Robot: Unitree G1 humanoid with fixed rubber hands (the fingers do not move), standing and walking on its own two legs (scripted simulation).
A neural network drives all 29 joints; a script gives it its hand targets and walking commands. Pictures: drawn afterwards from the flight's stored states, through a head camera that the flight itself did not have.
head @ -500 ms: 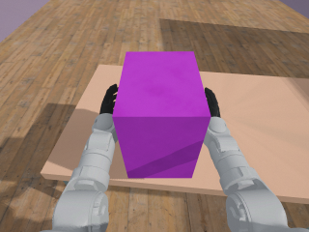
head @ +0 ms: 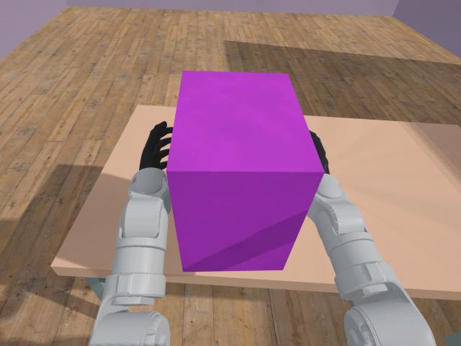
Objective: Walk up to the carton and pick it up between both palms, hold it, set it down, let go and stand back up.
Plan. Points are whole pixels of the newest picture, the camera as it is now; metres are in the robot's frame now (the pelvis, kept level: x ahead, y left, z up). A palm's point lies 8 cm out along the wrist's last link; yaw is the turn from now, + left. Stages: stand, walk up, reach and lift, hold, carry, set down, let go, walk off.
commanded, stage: reach and lift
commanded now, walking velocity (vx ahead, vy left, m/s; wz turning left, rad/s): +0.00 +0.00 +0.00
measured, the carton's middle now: (234, 174) +0.38 -0.01 +0.11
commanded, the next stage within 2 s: hold in 0.66 s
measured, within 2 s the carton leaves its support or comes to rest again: neither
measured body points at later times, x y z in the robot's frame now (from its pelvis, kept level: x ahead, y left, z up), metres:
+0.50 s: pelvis +0.00 +0.00 +0.00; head -0.02 +0.03 +0.45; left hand +0.39 +0.13 +0.16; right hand +0.38 -0.16 +0.15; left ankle +0.01 +0.13 -0.75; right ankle +0.03 -0.13 -0.75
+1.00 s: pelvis +0.01 +0.00 +0.00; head -0.02 +0.03 +0.45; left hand +0.39 +0.13 +0.18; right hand +0.38 -0.15 +0.16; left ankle +0.01 +0.13 -0.75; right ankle +0.03 -0.13 -0.75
